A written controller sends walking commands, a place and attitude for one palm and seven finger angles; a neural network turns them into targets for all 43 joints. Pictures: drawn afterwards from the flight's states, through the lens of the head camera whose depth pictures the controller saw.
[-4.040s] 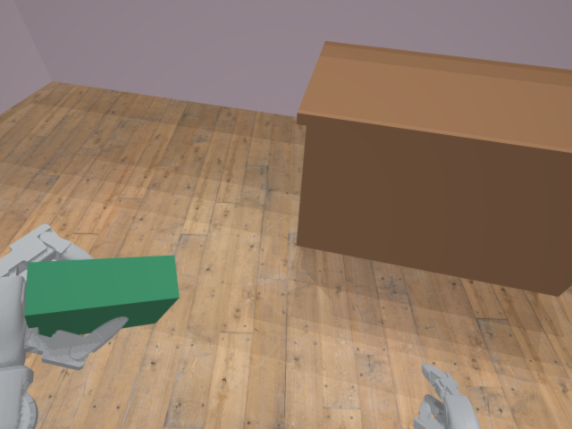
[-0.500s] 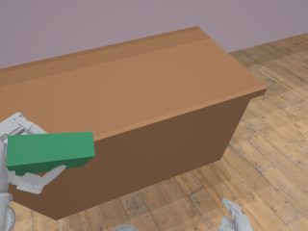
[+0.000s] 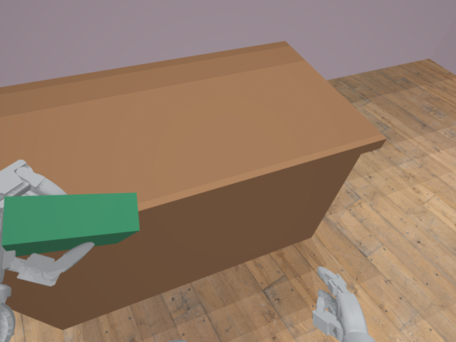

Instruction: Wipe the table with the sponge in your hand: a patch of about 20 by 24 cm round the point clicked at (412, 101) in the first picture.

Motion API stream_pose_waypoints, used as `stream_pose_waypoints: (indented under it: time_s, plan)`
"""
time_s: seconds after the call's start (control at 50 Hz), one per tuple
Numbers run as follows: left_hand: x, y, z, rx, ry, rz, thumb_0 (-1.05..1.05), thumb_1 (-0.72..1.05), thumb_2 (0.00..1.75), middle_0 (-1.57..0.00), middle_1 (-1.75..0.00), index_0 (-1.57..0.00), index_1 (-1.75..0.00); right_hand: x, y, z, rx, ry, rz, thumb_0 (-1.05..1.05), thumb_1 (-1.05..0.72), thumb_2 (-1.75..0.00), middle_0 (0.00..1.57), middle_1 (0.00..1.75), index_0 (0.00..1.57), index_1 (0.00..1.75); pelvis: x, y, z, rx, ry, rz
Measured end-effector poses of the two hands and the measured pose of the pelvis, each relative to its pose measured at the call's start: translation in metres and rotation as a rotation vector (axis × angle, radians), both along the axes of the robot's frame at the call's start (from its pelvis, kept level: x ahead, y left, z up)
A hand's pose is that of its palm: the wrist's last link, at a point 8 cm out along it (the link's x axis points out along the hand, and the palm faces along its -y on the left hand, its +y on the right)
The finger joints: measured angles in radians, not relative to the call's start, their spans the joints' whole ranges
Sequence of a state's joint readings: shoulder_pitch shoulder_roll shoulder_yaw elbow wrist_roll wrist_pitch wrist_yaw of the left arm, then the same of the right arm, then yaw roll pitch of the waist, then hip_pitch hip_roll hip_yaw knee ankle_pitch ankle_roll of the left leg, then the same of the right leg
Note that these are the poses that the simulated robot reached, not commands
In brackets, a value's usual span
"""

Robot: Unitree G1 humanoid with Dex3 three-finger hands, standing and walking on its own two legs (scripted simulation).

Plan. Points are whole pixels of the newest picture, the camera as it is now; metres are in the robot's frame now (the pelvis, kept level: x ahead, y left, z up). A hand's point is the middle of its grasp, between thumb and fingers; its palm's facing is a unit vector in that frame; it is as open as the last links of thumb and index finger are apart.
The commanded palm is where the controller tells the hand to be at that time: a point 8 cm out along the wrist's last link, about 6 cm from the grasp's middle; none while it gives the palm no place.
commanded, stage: come to a stop and stand still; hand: left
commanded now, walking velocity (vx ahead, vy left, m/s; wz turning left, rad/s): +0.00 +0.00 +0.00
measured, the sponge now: (92, 223) +0.23 +0.20 +0.15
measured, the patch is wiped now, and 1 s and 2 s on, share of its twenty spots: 0.00 0.00 0.00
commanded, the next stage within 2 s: look again from close up in 1.64 s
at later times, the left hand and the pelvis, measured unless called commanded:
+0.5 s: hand (32, 247) +0.19 +0.25 +0.16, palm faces +0.32 -0.86 -0.40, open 9.3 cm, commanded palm +0.13 +0.28 +0.18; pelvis -0.05 +0.01 +0.00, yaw -3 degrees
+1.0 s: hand out of the picture +0.16 +0.32 +0.17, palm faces +0.42 -0.82 -0.39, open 9.3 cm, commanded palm +0.10 +0.34 +0.18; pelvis -0.05 +0.06 +0.01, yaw +2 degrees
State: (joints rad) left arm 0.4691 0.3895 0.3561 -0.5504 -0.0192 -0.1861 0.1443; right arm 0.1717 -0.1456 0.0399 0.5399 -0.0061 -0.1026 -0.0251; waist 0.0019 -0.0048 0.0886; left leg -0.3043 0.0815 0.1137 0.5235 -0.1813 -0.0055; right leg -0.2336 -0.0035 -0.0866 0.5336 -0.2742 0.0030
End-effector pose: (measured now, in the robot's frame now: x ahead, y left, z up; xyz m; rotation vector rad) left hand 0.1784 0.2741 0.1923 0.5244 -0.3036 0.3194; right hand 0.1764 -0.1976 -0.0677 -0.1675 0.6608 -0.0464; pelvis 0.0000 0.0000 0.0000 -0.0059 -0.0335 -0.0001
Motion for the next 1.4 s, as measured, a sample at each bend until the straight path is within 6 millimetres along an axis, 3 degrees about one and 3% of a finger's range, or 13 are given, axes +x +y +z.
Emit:
stream_pose_waypoints:
  time_s: [0.06,0.1,0.16,0.2,0.34,0.44,0.6,0.78,0.88,1.0,1.14,1.26,1.4]
  plan:
    - [-0.008,-0.006,0.005,0.058,0.017,-0.001,0.0,-0.43,1.03,-0.83,-1.38,-0.83,-1.38,-0.012,-0.002,-0.009,0.01,0.024,0.021,0.01,-0.9,-0.9,0.2,0.3,0.2,0.3,-0.008,-0.007,0.0,-0.017,-0.01,0.006]
    - [-0.004,0.01,0.025,0.164,-0.036,0.018,0.0,-0.44,1.04,-0.83,-1.38,-0.83,-1.37,-0.022,-0.008,-0.018,-0.007,0.056,0.049,0.01,-0.9,-0.9,0.2,0.3,0.2,0.3,-0.018,-0.013,-0.002,-0.013,-0.019,0.01]
    - [-0.001,0.032,0.032,0.115,-0.065,0.106,0.0,-0.43,1.04,-0.83,-1.38,-0.83,-1.38,-0.039,-0.022,-0.023,0.002,0.077,0.034,0.01,-0.9,-0.9,0.2,0.3,0.2,0.3,-0.03,-0.015,-0.001,-0.003,-0.025,-0.007]
    - [-0.005,0.03,0.022,0.061,-0.024,0.116,0.0,-0.43,1.04,-0.82,-1.39,-0.82,-1.39,-0.05,-0.033,-0.02,0.01,0.066,-0.011,0.01,-0.9,-0.9,0.2,0.3,0.2,0.3,-0.033,-0.013,0.0,0.001,-0.026,-0.026]
    - [-0.022,-0.014,-0.037,-0.089,0.14,-0.073,0.0,-0.43,1.04,-0.81,-1.39,-0.81,-1.39,-0.088,-0.061,0.001,-0.113,0.045,-0.123,0.01,-0.91,-0.9,0.2,0.3,0.2,0.3,-0.037,-0.002,0.001,0.003,-0.038,-0.06]
    - [-0.021,0.001,-0.036,-0.085,0.073,-0.091,0.0,-0.43,1.04,-0.82,-1.39,-0.82,-1.39,-0.1,-0.058,0.011,-0.17,0.046,-0.138,0.01,-0.91,-0.9,0.2,0.3,0.2,0.3,-0.044,0.006,0.001,-0.014,-0.053,-0.061]
    - [-0.031,0.032,0.001,-0.018,-0.098,-0.043,0.0,-0.43,1.04,-0.82,-1.39,-0.82,-1.39,-0.089,-0.019,0.014,-0.118,0.006,-0.065,0.01,-0.91,-0.9,0.2,0.3,0.2,0.3,-0.051,0.021,0.003,-0.031,-0.046,-0.05]
    - [-0.036,0.053,-0.021,-0.083,0.002,-0.041,0.0,-0.43,1.04,-0.82,-1.39,-0.82,-1.39,-0.072,0.029,0.012,-0.087,0.012,-0.006,0.01,-0.9,-0.9,0.2,0.3,0.2,0.3,-0.051,0.045,0.006,-0.046,-0.039,-0.039]
    - [-0.043,0.069,-0.018,-0.059,0.012,0.005,0.0,-0.43,1.04,-0.82,-1.39,-0.82,-1.39,-0.062,0.048,0.014,-0.071,0.003,0.036,0.01,-0.9,-0.9,0.2,0.3,0.2,0.3,-0.051,0.052,0.007,-0.038,-0.037,-0.006]
    - [-0.062,0.082,-0.008,-0.048,-0.017,0.049,0.0,-0.43,1.04,-0.82,-1.39,-0.82,-1.39,-0.048,0.057,0.016,-0.088,0.008,0.092,0.01,-0.9,-0.9,0.2,0.3,0.2,0.3,-0.049,0.058,0.009,-0.046,-0.03,0.03]
    - [-0.064,0.098,-0.02,-0.113,-0.015,0.105,0.0,-0.43,1.04,-0.82,-1.39,-0.82,-1.39,-0.037,0.059,0.022,-0.122,-0.009,0.081,0.01,-0.9,-0.9,0.2,0.3,0.2,0.3,-0.047,0.068,0.009,-0.048,-0.036,0.036]
    - [-0.062,0.098,-0.02,-0.114,0.0,0.104,0.0,-0.43,1.04,-0.82,-1.4,-0.82,-1.39,-0.034,0.064,0.027,-0.105,-0.035,0.075,0.01,-0.9,-0.9,0.2,0.3,0.2,0.3,-0.048,0.069,0.01,-0.033,-0.032,0.06]
    - [-0.077,0.099,-0.009,-0.059,-0.017,0.097,0.0,-0.43,1.04,-0.82,-1.39,-0.82,-1.39,-0.04,0.067,0.018,-0.099,-0.001,0.091,0.01,-0.9,-0.9,0.2,0.3,0.2,0.3,-0.048,0.07,0.007,-0.046,-0.03,0.073]
